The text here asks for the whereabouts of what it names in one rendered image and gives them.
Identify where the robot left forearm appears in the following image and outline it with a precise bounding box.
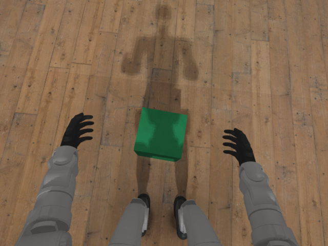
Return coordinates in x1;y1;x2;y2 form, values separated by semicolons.
15;146;78;246

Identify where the robot left thigh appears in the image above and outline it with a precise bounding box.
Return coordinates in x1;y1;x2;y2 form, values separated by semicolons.
108;203;149;246

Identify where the carton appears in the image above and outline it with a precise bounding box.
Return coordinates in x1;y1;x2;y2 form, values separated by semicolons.
134;107;187;162

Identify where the robot left hand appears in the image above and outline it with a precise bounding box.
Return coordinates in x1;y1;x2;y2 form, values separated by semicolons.
60;113;94;149

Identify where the robot right forearm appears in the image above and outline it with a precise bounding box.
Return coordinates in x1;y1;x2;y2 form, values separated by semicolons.
239;161;299;246

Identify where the robot left upper arm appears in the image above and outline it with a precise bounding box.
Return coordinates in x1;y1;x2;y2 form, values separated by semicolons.
16;231;72;246

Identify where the robot right hand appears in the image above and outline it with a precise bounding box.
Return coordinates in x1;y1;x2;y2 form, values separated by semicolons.
222;128;256;166

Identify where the left robot shin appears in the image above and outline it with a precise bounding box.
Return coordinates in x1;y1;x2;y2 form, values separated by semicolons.
126;198;146;207

